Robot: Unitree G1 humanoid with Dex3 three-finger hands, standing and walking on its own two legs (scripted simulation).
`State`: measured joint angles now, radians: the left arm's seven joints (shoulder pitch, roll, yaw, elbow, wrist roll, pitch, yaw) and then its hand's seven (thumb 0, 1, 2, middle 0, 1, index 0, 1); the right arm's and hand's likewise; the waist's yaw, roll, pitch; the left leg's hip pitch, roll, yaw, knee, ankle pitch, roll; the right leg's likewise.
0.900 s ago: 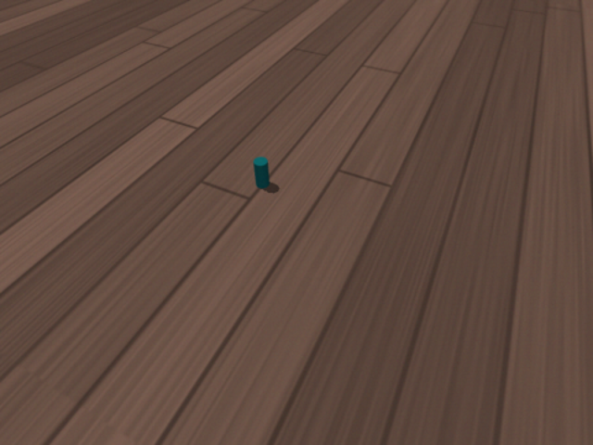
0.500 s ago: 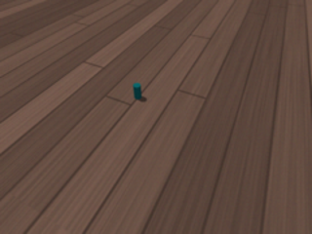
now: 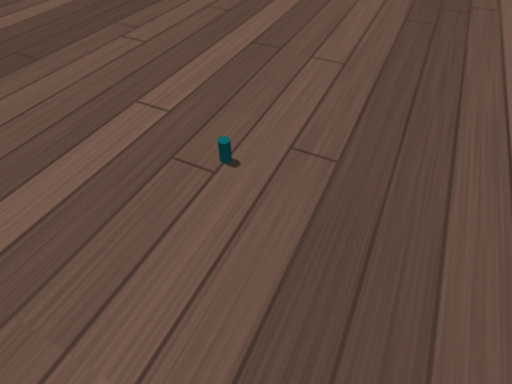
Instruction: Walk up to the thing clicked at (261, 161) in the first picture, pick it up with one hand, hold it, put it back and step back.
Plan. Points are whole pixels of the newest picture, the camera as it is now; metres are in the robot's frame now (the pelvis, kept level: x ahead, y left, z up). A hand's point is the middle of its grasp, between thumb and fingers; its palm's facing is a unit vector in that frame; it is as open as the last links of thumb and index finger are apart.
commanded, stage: stand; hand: left
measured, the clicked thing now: (224, 150) +1.47 +0.16 -0.71
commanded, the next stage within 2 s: walk up in 0.22 s
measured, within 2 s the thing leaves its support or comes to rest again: neither
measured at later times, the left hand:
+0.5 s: hand out of the picture +0.14 +0.25 -0.14, palm faces -0.08 -0.90 -0.42, open 7.4 cm
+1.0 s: hand (146, 340) +0.27 +0.22 -0.18, palm faces +0.03 -0.93 -0.36, open 7.4 cm
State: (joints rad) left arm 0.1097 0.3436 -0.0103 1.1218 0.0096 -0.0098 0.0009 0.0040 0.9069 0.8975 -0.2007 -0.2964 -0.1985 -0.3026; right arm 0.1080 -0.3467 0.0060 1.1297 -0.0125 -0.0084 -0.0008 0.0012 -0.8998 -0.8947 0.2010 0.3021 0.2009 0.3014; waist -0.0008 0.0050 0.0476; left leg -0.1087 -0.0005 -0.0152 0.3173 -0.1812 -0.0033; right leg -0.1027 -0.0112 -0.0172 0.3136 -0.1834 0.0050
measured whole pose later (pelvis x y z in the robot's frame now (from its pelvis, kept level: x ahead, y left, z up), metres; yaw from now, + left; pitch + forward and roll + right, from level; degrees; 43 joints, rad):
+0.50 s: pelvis +0.05 -0.04 -0.01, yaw -3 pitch -2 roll +2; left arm 0.20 0.45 0.08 1.01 0.03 -0.03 -0.09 0.01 0.91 0.90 -0.20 -0.30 -0.20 -0.30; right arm 0.27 -0.42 -0.10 1.01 -0.05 -0.03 0.06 0.00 -0.90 -0.89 0.20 0.30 0.20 0.30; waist -0.02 0.01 0.04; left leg -0.06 0.04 0.01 0.44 -0.35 0.01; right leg -0.34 -0.08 -0.03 0.58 -0.31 -0.02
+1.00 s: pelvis +0.27 -0.05 -0.03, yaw +2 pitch -2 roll +0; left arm 0.35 0.42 0.05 0.92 0.00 -0.06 -0.04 0.01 0.90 0.90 -0.20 -0.30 -0.20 -0.30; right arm 0.15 -0.40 -0.08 0.88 -0.05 -0.05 0.09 0.00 -0.90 -0.89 0.20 0.30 0.20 0.30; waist 0.05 -0.03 0.10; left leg -0.41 0.03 0.06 0.60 -0.15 0.03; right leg -0.04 -0.07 -0.09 0.71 -0.48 -0.02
